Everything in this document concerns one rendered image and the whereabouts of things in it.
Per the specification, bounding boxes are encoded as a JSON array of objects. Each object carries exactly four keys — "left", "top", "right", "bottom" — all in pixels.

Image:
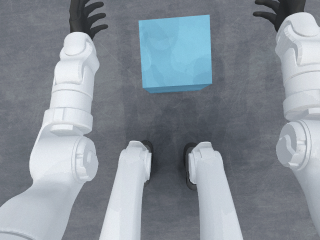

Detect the robot left upper arm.
[{"left": 0, "top": 135, "right": 99, "bottom": 240}]

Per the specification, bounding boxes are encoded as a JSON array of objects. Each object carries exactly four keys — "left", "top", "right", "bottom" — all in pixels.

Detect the robot right shin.
[{"left": 189, "top": 142, "right": 224, "bottom": 184}]

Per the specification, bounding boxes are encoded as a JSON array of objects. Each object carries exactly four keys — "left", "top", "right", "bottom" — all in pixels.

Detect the robot right hand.
[{"left": 253, "top": 0, "right": 306, "bottom": 32}]

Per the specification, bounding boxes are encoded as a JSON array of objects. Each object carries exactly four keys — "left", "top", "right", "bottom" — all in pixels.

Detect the robot left hand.
[{"left": 69, "top": 0, "right": 108, "bottom": 41}]

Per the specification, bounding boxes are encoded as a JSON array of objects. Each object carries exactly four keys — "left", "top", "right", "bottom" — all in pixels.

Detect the carton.
[{"left": 138, "top": 15, "right": 212, "bottom": 94}]

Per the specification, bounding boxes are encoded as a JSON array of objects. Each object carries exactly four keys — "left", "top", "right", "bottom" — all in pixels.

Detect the robot left forearm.
[{"left": 29, "top": 32, "right": 100, "bottom": 178}]

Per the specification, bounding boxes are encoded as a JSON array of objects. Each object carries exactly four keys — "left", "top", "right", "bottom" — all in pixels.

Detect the left robot foot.
[{"left": 141, "top": 140, "right": 154, "bottom": 187}]

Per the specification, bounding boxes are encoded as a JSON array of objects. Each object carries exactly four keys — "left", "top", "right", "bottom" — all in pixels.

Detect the robot right forearm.
[{"left": 275, "top": 12, "right": 320, "bottom": 122}]

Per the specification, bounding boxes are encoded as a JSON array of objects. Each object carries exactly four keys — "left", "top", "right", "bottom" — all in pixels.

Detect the robot right upper arm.
[{"left": 276, "top": 119, "right": 320, "bottom": 237}]

